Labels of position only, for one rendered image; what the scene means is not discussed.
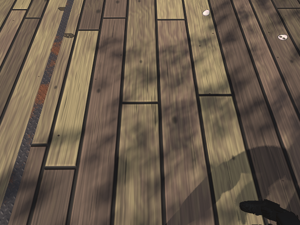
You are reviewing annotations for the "right robot hand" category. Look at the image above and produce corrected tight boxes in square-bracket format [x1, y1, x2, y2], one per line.
[239, 199, 300, 225]

